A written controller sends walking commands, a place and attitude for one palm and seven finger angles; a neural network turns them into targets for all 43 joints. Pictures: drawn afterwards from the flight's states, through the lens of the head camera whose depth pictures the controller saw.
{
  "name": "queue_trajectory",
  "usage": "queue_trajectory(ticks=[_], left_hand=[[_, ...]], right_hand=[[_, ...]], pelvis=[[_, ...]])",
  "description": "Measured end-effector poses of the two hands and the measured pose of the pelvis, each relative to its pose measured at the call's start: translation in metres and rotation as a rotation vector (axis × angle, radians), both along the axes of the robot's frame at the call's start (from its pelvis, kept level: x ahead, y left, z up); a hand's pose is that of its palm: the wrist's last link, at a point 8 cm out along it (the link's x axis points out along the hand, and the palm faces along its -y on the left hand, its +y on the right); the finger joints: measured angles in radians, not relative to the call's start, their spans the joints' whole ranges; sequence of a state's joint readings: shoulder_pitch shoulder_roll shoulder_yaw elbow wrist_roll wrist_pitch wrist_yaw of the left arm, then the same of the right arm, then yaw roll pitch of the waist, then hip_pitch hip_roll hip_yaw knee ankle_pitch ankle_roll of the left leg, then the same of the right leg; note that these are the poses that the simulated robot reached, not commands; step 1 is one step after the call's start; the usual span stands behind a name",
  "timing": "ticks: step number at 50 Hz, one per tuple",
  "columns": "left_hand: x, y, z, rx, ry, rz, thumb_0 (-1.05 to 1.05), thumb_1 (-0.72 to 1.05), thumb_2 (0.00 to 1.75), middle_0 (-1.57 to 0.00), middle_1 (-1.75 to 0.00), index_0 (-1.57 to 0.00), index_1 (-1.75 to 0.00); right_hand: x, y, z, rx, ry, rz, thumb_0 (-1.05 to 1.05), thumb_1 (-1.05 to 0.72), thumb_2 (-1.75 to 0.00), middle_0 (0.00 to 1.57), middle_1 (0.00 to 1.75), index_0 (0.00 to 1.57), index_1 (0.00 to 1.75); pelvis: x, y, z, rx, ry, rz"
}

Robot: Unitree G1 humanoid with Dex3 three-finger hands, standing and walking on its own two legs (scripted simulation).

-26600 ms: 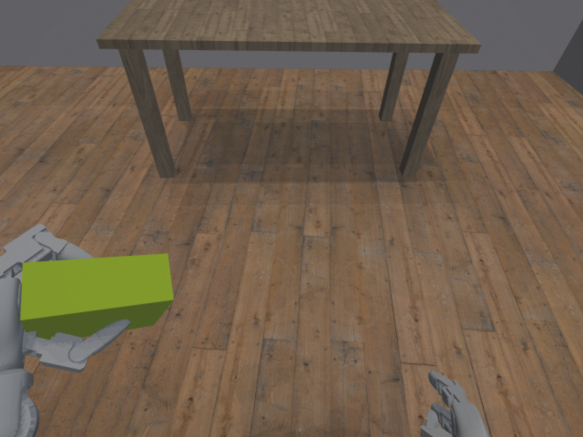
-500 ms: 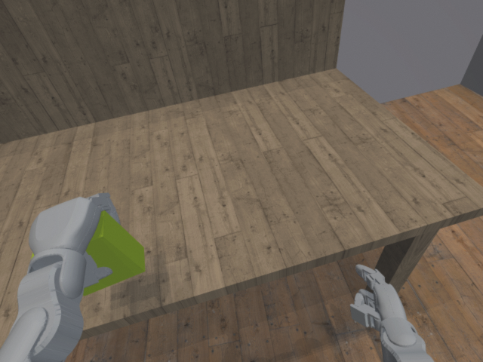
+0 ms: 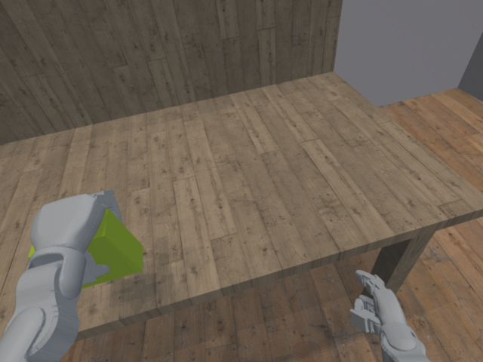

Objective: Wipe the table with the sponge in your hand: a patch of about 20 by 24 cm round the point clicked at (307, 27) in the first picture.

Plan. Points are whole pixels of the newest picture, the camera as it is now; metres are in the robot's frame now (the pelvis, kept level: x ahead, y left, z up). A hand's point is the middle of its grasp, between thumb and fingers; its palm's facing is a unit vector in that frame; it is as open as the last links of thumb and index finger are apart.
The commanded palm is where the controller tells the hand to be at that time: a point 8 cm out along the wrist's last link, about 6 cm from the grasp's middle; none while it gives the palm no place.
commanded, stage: move the sponge above the wiping area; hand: left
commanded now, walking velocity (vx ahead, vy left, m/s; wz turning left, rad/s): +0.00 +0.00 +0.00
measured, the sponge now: (99, 256) +0.23 +0.29 +0.07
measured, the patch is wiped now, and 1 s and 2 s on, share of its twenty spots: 0.00 0.00 0.00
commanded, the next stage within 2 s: none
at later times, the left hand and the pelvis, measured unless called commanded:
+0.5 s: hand (96, 233) +0.24 +0.28 +0.12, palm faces +0.11 -0.07 -0.99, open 9.4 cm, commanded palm +0.20 +0.28 +0.17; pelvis +0.00 -0.01 +0.00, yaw -1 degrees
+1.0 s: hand (103, 232) +0.26 +0.29 +0.10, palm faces +0.08 -0.09 -0.99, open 9.4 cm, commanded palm +0.22 +0.27 +0.16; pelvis +0.01 -0.01 +0.00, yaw +0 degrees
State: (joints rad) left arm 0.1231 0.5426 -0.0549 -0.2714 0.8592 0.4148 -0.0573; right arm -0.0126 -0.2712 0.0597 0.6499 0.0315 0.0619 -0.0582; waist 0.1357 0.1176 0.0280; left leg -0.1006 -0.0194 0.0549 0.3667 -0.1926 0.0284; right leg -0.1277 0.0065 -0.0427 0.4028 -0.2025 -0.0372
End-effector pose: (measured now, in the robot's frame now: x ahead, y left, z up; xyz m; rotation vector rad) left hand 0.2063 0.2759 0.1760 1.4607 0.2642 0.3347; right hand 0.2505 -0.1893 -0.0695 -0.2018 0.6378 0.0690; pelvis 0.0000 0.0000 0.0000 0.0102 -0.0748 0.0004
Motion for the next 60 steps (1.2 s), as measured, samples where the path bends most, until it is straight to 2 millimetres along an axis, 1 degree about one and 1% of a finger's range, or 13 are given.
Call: queue_trajectory(ticks=[4,8,12,16,21,24,27,32,37,43,49,53,60], left_hand=[[0.0,0.007,0.007,0.004,-0.052,0.038,0.01,-0.43,1.04,-0.81,-1.38,-0.8,-1.38],[0.0,0.014,0.003,-0.012,-0.039,0.101,0.01,-0.43,1.04,-0.81,-1.38,-0.8,-1.38],[0.001,0.01,-0.01,-0.027,0.028,0.102,0.01,-0.43,1.04,-0.81,-1.38,-0.8,-1.38],[0.006,0.001,-0.019,-0.028,0.064,0.041,0.01,-0.43,1.04,-0.81,-1.38,-0.8,-1.38],[0.012,-0.004,-0.013,-0.003,0.011,-0.012,0.01,-0.43,1.04,-0.81,-1.38,-0.8,-1.38],[0.011,-0.001,-0.005,0.006,-0.034,0.006,0.01,-0.43,1.04,-0.81,-1.38,-0.8,-1.38],[0.008,0.005,-0.004,-0.001,-0.046,0.055,0.01,-0.43,1.04,-0.81,-1.38,-0.8,-1.38],[0.006,0.009,-0.019,-0.029,0.03,0.111,0.01,-0.43,1.04,-0.8,-1.38,-0.8,-1.38],[0.011,-0.001,-0.035,-0.042,0.085,0.045,0.01,-0.43,1.04,-0.81,-1.38,-0.8,-1.38],[0.021,-0.009,-0.025,-0.006,0.006,-0.024,0.01,-0.43,1.04,-0.81,-1.38,-0.8,-1.38],[0.027,0.002,-0.019,-0.008,-0.024,0.068,0.01,-0.43,1.04,-0.81,-1.38,-0.8,-1.38],[0.025,0.006,-0.029,-0.032,0.033,0.11,0.01,-0.43,1.04,-0.8,-1.39,-0.8,-1.38],[0.022,-0.006,-0.049,-0.055,0.096,0.03,0.01,-0.43,1.04,-0.81,-1.38,-0.8,-1.38]], right_hand=[[-0.003,-0.004,0.0,0.003,0.008,-0.003,0.02,-0.9,-0.9,0.2,0.3,0.2,0.3],[-0.005,-0.009,-0.002,0.008,0.012,-0.015,0.02,-0.9,-0.9,0.2,0.3,0.2,0.3],[-0.006,-0.014,-0.003,0.002,0.009,-0.026,0.02,-0.9,-0.9,0.2,0.3,0.2,0.3],[-0.008,-0.018,-0.004,-0.011,0.006,-0.035,0.02,-0.9,-0.9,0.2,0.3,0.2,0.3],[-0.012,-0.021,-0.005,-0.016,0.012,-0.044,0.02,-0.9,-0.9,0.2,0.3,0.2,0.3],[-0.014,-0.023,-0.005,-0.006,0.015,-0.051,0.02,-0.9,-0.9,0.2,0.3,0.2,0.3],[-0.014,-0.024,-0.007,0.005,0.02,-0.057,0.02,-0.9,-0.9,0.2,0.3,0.2,0.3],[-0.011,-0.025,-0.008,0.003,0.023,-0.059,0.02,-0.9,-0.9,0.2,0.3,0.2,0.3],[-0.008,-0.023,-0.006,-0.016,0.014,-0.05,0.02,-0.9,-0.9,0.2,0.3,0.2,0.3],[-0.008,-0.018,-0.004,-0.012,0.009,-0.047,0.02,-0.9,-0.9,0.2,0.3,0.2,0.3],[-0.007,-0.016,-0.006,0.016,0.024,-0.053,0.02,-0.9,-0.9,0.2,0.3,0.2,0.3],[-0.005,-0.018,-0.006,0.02,0.03,-0.058,0.02,-0.9,-0.9,0.2,0.3,0.2,0.3],[-0.004,-0.02,-0.006,-0.017,0.031,-0.052,0.02,-0.9,-0.9,0.2,0.3,0.2,0.3]], pelvis=[[0.001,-0.003,0.0,-0.001,-0.002,-0.001],[0.0,-0.005,0.0,-0.001,-0.002,-0.001],[-0.002,-0.006,0.0,0.0,0.001,0.002],[-0.002,-0.007,0.0,0.001,0.002,0.003],[0.0,-0.01,0.0,0.0,0.001,-0.007],[0.002,-0.01,0.0,0.0,0.001,-0.011],[0.003,-0.009,0.0,0.0,0.002,-0.011],[0.002,-0.008,-0.001,0.001,0.007,-0.002],[0.001,-0.008,-0.001,0.0,0.01,0.004],[0.005,-0.008,0.0,-0.002,0.01,-0.003],[0.007,-0.006,0.0,0.0,0.019,-0.006],[0.008,-0.005,0.0,0.0,0.024,-0.004],[0.009,-0.004,0.0,-0.002,0.027,0.004]])
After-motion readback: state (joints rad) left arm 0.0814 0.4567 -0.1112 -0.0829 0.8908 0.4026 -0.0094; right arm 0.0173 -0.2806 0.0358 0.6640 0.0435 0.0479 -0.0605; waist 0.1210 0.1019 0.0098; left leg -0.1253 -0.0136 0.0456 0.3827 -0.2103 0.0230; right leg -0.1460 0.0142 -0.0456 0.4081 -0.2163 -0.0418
